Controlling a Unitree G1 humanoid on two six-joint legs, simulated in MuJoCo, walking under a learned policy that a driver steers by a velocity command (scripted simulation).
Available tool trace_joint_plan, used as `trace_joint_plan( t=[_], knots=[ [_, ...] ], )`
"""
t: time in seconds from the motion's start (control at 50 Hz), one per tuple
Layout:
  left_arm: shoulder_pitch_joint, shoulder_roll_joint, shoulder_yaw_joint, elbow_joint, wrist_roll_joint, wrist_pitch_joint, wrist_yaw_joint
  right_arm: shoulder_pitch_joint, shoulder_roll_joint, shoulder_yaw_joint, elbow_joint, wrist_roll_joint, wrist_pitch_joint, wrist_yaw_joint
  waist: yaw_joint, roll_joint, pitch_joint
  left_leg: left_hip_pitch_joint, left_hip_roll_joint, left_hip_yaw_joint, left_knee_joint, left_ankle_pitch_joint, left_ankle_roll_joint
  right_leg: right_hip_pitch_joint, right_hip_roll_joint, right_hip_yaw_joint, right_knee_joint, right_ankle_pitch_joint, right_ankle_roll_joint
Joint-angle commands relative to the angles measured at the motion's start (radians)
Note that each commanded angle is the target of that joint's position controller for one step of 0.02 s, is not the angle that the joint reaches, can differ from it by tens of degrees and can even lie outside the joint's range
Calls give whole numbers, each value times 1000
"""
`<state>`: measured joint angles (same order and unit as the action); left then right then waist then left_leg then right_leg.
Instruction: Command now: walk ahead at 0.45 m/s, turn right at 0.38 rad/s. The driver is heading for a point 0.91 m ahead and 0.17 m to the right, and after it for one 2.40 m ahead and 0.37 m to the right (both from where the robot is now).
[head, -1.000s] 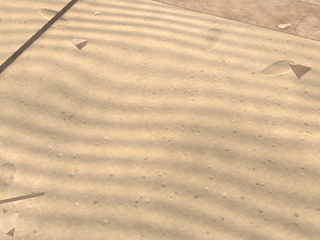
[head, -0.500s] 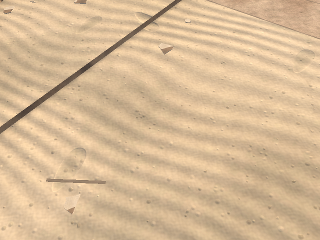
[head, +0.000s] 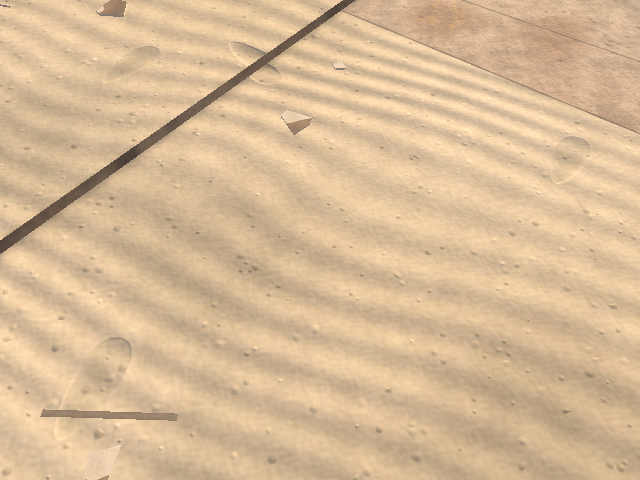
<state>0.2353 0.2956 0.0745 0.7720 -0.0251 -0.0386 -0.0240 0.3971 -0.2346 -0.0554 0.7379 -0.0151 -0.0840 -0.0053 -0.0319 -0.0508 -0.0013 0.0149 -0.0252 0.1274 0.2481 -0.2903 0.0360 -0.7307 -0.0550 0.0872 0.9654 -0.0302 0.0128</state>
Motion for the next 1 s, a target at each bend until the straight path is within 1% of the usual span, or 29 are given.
trace_joint_plan(
  t=[0.02, 0.1, 0.14, 0.18, 0.2, 0.22, 0.24, 0.26, 0.28, 0.3, 0.32, 0.34, 0.38, 0.42, 0.46, 0.52, 0.6, 0.64, 0.66, 0.68, 0.7, 0.72, 0.74, 0.76, 0.78, 0.82, 0.86, 0.94, 1.0],
  knots=[
    [-146, 10, -11, -107, 5, -15, -15, -59, -152, -39, -50, 8, -21, -12, -17, 121, 106, -80, 245, -40, -140, 350, 101, -9, -11, -51, -169, 116, -3],
    [-250, -3, -25, -164, -1, -21, -45, -4, -180, -47, 5, 25, -4, -17, -44, 103, 141, 36, 292, 9, -98, 489, 93, -12, -4, -105, -309, 65, -60],
    [-252, 22, -16, -186, -1, -20, -55, -11, -208, -52, 13, 27, 10, -22, -18, 130, 98, 93, 298, 42, 1, 802, 77, 63, 42, -162, -336, -26, -99],
    [-157, 75, 9, -182, -3, -12, -55, -16, -243, -60, 13, 27, 28, -33, 50, 179, 0, 127, 297, 60, 198, 1150, 61, 226, 114, -214, -326, -133, -145],
    [-25, 123, 34, -157, -6, -8, -48, -29, -255, -61, 10, 29, 34, -36, 125, 176, -77, 68, 281, 70, 379, 1179, 46, 423, 147, -214, -365, -122, -178],
    [137, 180, 64, -125, -5, 2, -29, -44, -255, -56, -6, 32, 28, -39, 215, 127, -155, -137, 242, 75, 634, 1003, 13, 726, 124, -125, -420, -85, -223],
    [194, 280, 81, -115, -4, 5, -8, 33, -112, -12, -57, -4, 5, -20, 134, -146, -256, -607, 67, 41, 1046, 20, -53, 1128, -156, 375, -429, -175, -383],
    [204, 249, 67, -139, 0, -8, -6, 6, -128, 1, -74, 19, -40, -4, 149, -121, -440, -744, -38, -211, 1241, -297, -54, 1215, -293, 799, -618, -324, -498],
    [176, 187, 51, -133, 9, -16, -5, -117, -191, -18, -110, 57, -61, 7, 181, -50, -305, -836, 28, -263, 1228, -203, -34, 1127, -252, 653, -667, -317, -420],
    [111, 156, 41, -137, 3, -21, -4, -155, -185, -11, -129, 58, -72, 6, 134, 21, -173, -823, 74, -248, 1129, -114, -18, 956, -207, 513, -677, -258, -374],
    [35, 133, 33, -151, 3, -23, -4, -162, -175, -12, -122, 32, -73, -1, 78, 86, -94, -770, 110, -234, 1031, -72, -22, 792, -161, 419, -690, -165, -339],
    [-15, 106, 24, -168, 14, -26, -2, -147, -184, -21, -116, 13, -63, -5, 39, 69, -57, -702, 134, -235, 976, -40, -31, 678, -124, 352, -713, -79, -328],
    [-51, 107, 23, -176, 18, -29, 5, -111, -175, -22, -111, 0, -37, -3, 0, 31, -30, -638, 145, -216, 919, -10, -61, 545, -95, 300, -754, 4, -335],
    [-36, 123, 26, -159, 14, -33, 14, -132, -152, -13, -119, -9, -21, -7, -1, 26, -7, -620, 142, -188, 824, 40, -95, 445, -69, 228, -762, 73, -329],
    [-15, 142, 31, -145, 11, -29, 26, -221, -126, 0, -145, -11, -19, -9, 26, 15, 15, -607, 124, -172, 671, 173, -114, 390, -27, 177, -756, 51, -300],
    [37, 152, 35, -124, 1, -18, 34, -350, -104, 11, -169, 2, -27, 0, 87, -14, 10, -519, 64, -161, 422, 357, -120, 375, 10, 161, -718, -55, -251],
    [92, 148, 35, -104, -9, -7, 37, -398, -155, -9, -186, 25, -41, 17, 99, -42, -11, -477, 38, -212, 287, 323, -102, 497, -44, 290, -623, -159, -227],
    [88, 138, 33, -100, 0, -4, 37, -341, -176, -23, -172, 27, -48, 23, 67, -75, -22, -426, 44, -204, 264, 253, -64, 556, -76, 325, -558, -136, -205],
    [86, 119, 28, -100, 4, -2, 36, -274, -182, -32, -153, 23, -51, 22, 31, -80, -39, -338, 37, -182, 230, 234, -36, 557, -58, 315, -502, -90, -186],
    [96, 73, 12, -104, 11, -5, 31, -179, -210, -46, -140, 10, -57, 17, -15, -52, -109, -176, 86, -216, 223, 211, 9, 527, -5, 267, -346, -46, -153],
    [162, 4, -12, -114, 31, -10, 28, -47, -269, -57, -133, -3, -57, 11, -32, 124, -257, 92, 275, -431, 237, 183, 87, 381, 77, 175, -36, -292, -107],
    [281, 0, -19, -119, -15, -21, 28, 38, -329, -78, -70, -2, -43, 27, 9, 462, -308, 284, 437, -935, 67, -168, 243, 47, 168, 77, 247, -561, -52],
    [220, 107, 1, -101, -25, -21, 34, 8, -226, -56, -92, 18, -42, 31, -29, 277, -200, 225, 419, -959, 13, -372, 220, -58, 108, 122, 353, -498, -44],
    [90, 143, 11, -124, -15, -20, 34, -42, -179, -42, -94, 19, -36, 26, -47, 177, -85, 118, 379, -789, 17, -297, 182, -83, 76, 96, 363, -403, -45],
    [27, 127, 7, -139, 2, -19, 36, -85, -166, -32, -101, 8, -30, 25, -33, 107, -38, 14, 330, -661, 14, -150, 168, -49, 44, 67, 332, -340, -44],
    [6, 89, 5, -152, 14, -25, 27, -123, -137, -20, -88, 0, -29, 21, 10, 137, 4, -100, 260, -515, -22, 38, 160, 18, -15, 44, 221, -264, -43],
    [23, 59, -2, -139, 13, -22, 22, -113, -128, -17, -67, 10, -34, 22, 21, 162, -5, -125, 233, -438, -49, 144, 171, 54, -25, 6, 152, -248, -32],
    [-99, 15, -24, -171, 26, -31, 19, -74, -178, -28, -28, 26, -24, 16, -6, 128, 21, -135, 225, -355, -87, 280, 191, 51, -36, -31, -110, -128, -7],
    [-188, 6, -31, -182, 21, -46, 7, -40, -204, -33, -3, 37, -9, 10, -32, 132, 33, -169, 196, -303, -76, 301, 174, 151, 3, -53, -310, 4, 12]
  ],
)
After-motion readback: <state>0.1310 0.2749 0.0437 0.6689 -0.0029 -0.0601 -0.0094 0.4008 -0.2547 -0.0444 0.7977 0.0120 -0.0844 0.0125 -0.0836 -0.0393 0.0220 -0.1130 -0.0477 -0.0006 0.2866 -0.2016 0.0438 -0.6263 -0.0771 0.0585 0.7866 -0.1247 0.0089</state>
